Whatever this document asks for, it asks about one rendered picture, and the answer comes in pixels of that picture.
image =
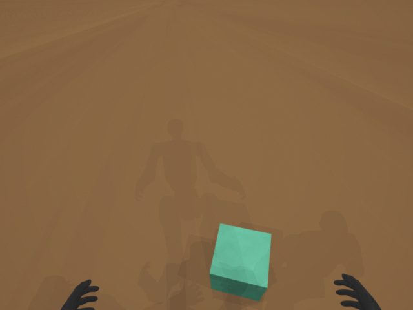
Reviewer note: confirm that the carton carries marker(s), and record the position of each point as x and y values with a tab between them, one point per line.
240	262

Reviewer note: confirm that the robot right hand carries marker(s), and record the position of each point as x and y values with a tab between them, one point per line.
365	300

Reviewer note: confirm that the robot left hand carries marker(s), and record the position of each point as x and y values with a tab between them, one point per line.
75	300

